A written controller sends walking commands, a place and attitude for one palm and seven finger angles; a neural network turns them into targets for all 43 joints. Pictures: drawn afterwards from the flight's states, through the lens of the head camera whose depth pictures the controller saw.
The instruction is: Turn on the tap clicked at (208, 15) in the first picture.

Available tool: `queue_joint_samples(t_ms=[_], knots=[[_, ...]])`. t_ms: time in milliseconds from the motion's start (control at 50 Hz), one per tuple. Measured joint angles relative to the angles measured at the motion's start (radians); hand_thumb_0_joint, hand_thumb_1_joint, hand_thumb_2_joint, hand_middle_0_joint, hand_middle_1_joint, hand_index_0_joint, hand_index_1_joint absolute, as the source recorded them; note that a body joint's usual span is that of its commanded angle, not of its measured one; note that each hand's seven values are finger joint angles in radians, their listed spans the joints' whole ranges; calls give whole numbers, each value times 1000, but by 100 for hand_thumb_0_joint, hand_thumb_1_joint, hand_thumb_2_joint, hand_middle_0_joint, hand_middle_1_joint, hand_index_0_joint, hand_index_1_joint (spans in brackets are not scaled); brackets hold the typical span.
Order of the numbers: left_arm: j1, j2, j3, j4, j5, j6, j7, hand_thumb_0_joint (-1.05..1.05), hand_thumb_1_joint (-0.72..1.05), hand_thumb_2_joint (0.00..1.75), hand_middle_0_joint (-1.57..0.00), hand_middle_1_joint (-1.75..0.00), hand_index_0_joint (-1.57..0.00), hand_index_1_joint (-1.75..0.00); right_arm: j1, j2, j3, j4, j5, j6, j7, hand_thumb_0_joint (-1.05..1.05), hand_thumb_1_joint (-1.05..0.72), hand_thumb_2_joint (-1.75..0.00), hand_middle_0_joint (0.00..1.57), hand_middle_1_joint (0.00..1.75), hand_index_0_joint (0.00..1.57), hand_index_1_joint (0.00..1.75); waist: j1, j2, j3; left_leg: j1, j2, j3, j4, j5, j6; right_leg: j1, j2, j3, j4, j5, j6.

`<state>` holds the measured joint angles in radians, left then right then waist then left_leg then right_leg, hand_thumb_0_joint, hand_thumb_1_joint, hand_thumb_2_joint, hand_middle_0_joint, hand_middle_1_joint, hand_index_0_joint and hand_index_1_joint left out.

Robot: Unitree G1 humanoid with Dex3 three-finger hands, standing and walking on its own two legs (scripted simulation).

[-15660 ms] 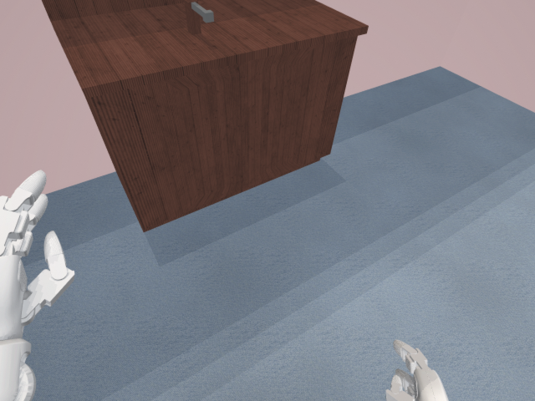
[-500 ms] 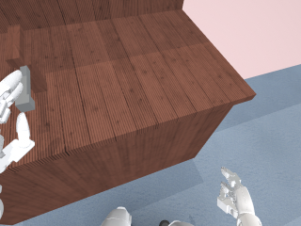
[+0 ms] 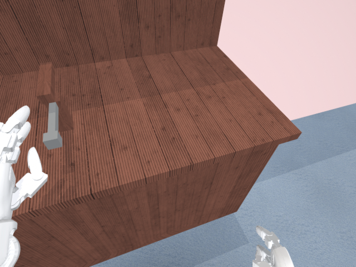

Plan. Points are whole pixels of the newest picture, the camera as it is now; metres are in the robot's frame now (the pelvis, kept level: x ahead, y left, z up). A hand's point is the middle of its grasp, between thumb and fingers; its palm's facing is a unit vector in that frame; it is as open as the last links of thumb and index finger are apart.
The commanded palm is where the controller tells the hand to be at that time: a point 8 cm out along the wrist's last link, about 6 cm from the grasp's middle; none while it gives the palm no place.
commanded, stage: come to a stop and stand still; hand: left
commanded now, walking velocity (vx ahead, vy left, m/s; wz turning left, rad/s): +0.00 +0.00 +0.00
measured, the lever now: (52, 140) +0.33 +0.30 +0.11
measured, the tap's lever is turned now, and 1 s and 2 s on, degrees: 0 0 0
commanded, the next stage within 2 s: look again from close up in 0.52 s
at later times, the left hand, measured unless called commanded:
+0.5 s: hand (56, 156) +0.26 +0.24 +0.16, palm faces +0.38 -0.83 -0.41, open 7.4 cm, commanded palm +0.20 +0.28 +0.18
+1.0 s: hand (53, 172) +0.23 +0.24 +0.15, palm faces +0.28 -0.86 -0.43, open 7.4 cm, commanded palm +0.18 +0.28 +0.18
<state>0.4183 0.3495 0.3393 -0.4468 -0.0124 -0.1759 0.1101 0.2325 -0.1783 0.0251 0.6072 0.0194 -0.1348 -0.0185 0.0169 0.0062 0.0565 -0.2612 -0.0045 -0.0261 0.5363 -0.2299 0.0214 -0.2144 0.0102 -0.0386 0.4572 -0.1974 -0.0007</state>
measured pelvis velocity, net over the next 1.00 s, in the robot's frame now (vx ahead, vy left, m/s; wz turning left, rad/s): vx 0.01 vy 0.01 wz -0.03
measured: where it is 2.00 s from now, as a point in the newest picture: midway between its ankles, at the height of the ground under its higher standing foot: outside the picture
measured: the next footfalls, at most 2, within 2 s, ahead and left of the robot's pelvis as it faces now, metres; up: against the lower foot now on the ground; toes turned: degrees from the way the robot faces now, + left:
none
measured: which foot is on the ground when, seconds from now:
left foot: down 0.00-1.00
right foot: down 0.00-1.00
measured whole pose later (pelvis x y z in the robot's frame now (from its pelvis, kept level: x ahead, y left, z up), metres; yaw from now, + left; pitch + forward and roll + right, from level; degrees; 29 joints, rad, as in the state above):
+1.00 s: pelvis +0.01 +0.01 +0.00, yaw -2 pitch -3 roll -1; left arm 0.45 0.39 0.35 -0.44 -0.03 -0.19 0.07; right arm 0.21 -0.20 0.01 0.54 0.02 -0.08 -0.01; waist 0.00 -0.01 0.09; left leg -0.24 -0.01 0.02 0.52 -0.24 0.03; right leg -0.22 0.00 0.00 0.47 -0.21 0.01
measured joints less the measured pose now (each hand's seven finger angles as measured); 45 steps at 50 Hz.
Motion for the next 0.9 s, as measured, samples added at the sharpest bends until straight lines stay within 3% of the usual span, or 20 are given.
queue_joint_samples(t_ms=[620,660,700,760,840,900], knots=[[33,19,2,-36,-28,27,12,2,88,90,-21,-30,-21,-30,-51,-20,-16,-43,8,74,-4,1,-91,-90,20,30,20,30,-1,-5,12,46,-7,-14,-44,-32,-4,49,-6,-13,-38,-41,-1],[-96,97,38,10,19,13,-28,2,88,90,-21,-31,-21,-30,-31,-15,-29,-38,-3,45,-9,1,-91,-90,20,30,20,30,40,-12,26,21,-1,-15,-23,-31,-7,32,-1,-19,-31,-37,-3],[-240,157,100,92,14,-15,-28,2,88,90,-22,-31,-22,-30,-49,-15,-27,-17,-6,40,9,1,-91,-90,20,30,20,30,62,-26,51,14,-2,-4,-21,-26,-11,6,-4,-9,3,-40,-9],[-269,127,147,100,-20,-15,-7,2,88,90,-21,-30,-21,-30,-75,-26,-27,-24,3,37,51,1,-91,-90,20,30,20,30,41,-14,60,14,-3,25,-18,-21,-4,-13,-6,20,25,-37,0],[-85,33,54,-5,-22,-11,-25,2,89,90,-20,-30,-20,-30,-72,-29,-29,-62,10,41,65,1,-91,-90,20,30,20,30,-17,11,41,19,-5,49,-17,-22,9,-13,-9,44,23,-29,14],[29,28,-3,-28,-17,-16,-46,2,89,90,-20,-30,-21,-30,-59,-15,-21,-71,9,55,39,1,-91,-90,20,30,20,30,-39,-5,30,25,-8,56,-22,-17,11,-13,-12,51,27,-26,15]])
